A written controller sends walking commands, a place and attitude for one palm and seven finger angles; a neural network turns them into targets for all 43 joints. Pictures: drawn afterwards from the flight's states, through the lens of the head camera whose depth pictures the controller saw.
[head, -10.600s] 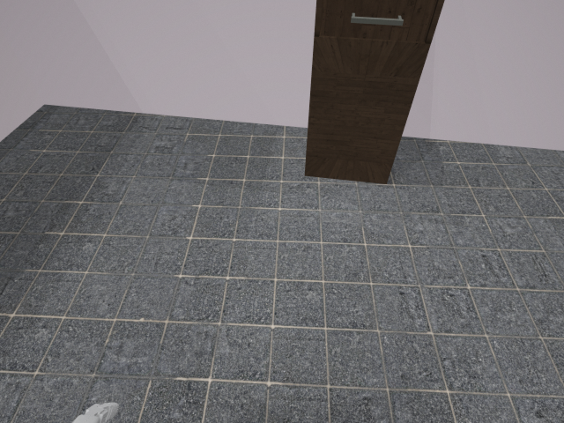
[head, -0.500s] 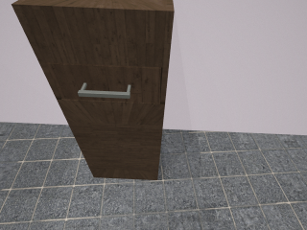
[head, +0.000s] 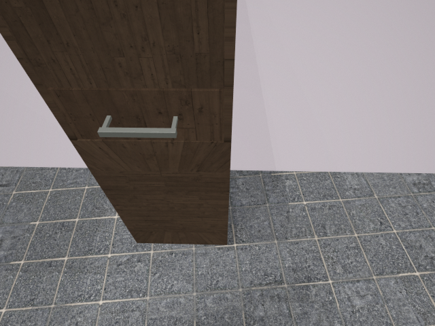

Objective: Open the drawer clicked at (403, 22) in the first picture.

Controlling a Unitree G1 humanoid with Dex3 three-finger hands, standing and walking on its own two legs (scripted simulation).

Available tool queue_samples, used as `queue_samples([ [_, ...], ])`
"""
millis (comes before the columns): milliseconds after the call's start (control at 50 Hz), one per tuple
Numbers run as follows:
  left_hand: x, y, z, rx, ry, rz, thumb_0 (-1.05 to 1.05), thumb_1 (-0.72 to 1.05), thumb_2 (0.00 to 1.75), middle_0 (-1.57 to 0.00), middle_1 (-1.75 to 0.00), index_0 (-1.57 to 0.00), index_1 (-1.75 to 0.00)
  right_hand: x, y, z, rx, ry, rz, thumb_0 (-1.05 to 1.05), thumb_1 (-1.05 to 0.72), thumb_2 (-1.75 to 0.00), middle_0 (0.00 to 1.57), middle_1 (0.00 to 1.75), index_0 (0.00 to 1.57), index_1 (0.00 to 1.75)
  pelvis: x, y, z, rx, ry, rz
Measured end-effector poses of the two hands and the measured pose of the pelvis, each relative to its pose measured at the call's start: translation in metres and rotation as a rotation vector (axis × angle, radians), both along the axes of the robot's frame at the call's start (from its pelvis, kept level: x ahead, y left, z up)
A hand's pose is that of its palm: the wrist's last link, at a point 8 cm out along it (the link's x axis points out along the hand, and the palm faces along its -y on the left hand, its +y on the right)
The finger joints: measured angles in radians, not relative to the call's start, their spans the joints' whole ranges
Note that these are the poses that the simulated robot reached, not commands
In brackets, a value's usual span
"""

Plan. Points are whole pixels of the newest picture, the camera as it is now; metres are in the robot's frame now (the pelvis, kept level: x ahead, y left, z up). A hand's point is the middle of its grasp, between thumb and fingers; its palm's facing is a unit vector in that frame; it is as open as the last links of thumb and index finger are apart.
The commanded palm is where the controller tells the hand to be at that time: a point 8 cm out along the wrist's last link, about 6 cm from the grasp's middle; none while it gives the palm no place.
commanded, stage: come to a stop and stand still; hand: left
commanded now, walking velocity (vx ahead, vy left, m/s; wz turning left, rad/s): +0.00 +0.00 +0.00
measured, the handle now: (139, 126) +0.52 +0.22 +0.04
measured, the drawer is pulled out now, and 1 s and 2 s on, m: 0.00 0.00 0.00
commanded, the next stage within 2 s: none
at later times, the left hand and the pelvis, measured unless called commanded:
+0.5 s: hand out of the picture -0.03 +0.22 -0.16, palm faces +0.04 -0.98 -0.21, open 7.4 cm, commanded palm none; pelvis -0.07 +0.03 +0.00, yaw +1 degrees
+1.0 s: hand out of the picture -0.14 +0.19 -0.17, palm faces +0.09 -0.99 -0.14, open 7.4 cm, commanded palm none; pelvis -0.10 +0.04 +0.00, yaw +2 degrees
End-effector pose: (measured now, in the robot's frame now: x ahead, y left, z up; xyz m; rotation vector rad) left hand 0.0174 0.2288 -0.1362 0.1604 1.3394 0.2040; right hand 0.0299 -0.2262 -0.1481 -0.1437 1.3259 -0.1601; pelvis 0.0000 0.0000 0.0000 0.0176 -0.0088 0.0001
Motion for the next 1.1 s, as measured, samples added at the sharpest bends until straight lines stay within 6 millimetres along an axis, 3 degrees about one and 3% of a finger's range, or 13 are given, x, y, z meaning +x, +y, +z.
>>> queue_samples([
  [180, 0.005, 0.011, 0.004, 0.017, -0.14, -0.042, 0.01, 0.91, 0.9, -0.2, -0.3, -0.2, -0.3, 0.008, -0.011, 0.014, -0.034, -0.158, 0.027, 0.01, -0.91, -0.9, 0.2, 0.3, 0.2, 0.3, -0.021, 0.002, -0.003, -0.009, -0.027, 0.023],
  [320, -0.001, 0.022, 0.004, -0.012, -0.204, -0.06, 0.01, 0.91, 0.9, -0.2, -0.3, -0.2, -0.3, -0.013, 0.001, 0.024, -0.045, -0.194, 0.041, 0.01, -0.91, -0.9, 0.2, 0.3, 0.2, 0.3, -0.043, 0.014, -0.002, -0.025, -0.045, 0.016],
  [420, -0.024, 0.03, 0.005, -0.016, -0.176, -0.06, 0.01, 0.91, 0.9, -0.2, -0.3, -0.2, -0.3, -0.042, 0.014, 0.022, -0.027, -0.144, 0.045, 0.01, -0.9, -0.9, 0.2, 0.3, 0.2, 0.3, -0.059, 0.022, 0.001, -0.028, -0.04, 0.018],
  [540, -0.071, 0.036, 0.003, -0.011, -0.079, -0.032, 0.01, 0.91, 0.9, -0.2, -0.3, -0.2, -0.3, -0.079, 0.024, 0.014, -0.001, -0.055, 0.033, 0.01, -0.9, -0.9, 0.2, 0.3, 0.2, 0.3, -0.071, 0.027, 0.003, -0.03, -0.035, 0.022],
  [720, -0.133, 0.03, -0.003, -0.037, 0.059, 0.018, 0.01, 0.91, 0.9, -0.2, -0.3, -0.2, -0.3, -0.117, 0.032, 0.01, 0.01, 0.037, 0.01, 0.01, -0.9, -0.9, 0.2, 0.3, 0.2, 0.3, -0.084, 0.032, 0.003, -0.036, -0.029, 0.028],
  [860, -0.155, 0.018, -0.008, -0.078, 0.085, 0.041, 0.01, 0.91, 0.9, -0.2, -0.3, -0.2, -0.3, -0.129, 0.038, 0.009, 0.008, 0.051, 0.006, 0.01, -0.9, -0.9, 0.2, 0.3, 0.2, 0.3, -0.093, 0.035, 0.003, -0.04, -0.034, 0.034],
  [1100, -0.173, 0.01, -0.011, -0.096, 0.058, 0.077, 0.01, 0.91, 0.9, -0.2, -0.3, -0.2, -0.3, -0.125, 0.047, 0.002, 0.028, 0.015, 0.027, 0.0, -0.9, -0.9, 0.2, 0.3, 0.2, 0.3, -0.116, 0.039, 0.0, -0.035, -0.044, 0.046],
])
